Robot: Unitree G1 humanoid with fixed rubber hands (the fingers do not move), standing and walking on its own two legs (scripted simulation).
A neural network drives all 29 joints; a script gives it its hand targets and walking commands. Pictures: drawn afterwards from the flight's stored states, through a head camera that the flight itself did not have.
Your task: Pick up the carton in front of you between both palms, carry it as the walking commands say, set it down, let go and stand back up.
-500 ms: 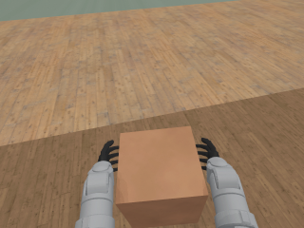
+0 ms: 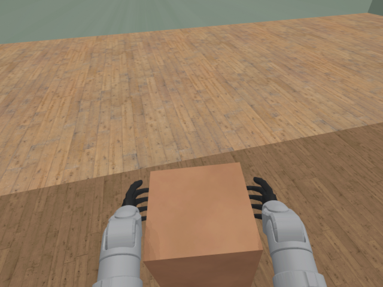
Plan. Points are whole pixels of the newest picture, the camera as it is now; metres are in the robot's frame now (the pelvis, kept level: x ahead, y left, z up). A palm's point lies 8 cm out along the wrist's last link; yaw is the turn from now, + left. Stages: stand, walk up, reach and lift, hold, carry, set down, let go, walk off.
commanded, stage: hold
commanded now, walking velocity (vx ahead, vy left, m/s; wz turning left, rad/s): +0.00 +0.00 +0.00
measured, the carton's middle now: (201, 231) +0.29 +0.00 -0.04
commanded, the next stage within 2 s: carry in 0.10 s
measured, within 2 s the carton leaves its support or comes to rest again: neither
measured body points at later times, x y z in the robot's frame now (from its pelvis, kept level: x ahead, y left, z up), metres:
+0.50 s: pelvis +0.08 +0.02 -0.02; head +0.04 +0.02 +0.43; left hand +0.36 +0.17 +0.09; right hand +0.37 -0.13 +0.09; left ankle +0.01 +0.13 -0.74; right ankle +0.06 -0.10 -0.75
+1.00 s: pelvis +0.36 +0.04 -0.03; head +0.34 +0.05 +0.42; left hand +0.61 +0.20 +0.06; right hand +0.61 -0.10 +0.07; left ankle +0.17 +0.12 -0.74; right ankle +0.50 -0.04 -0.74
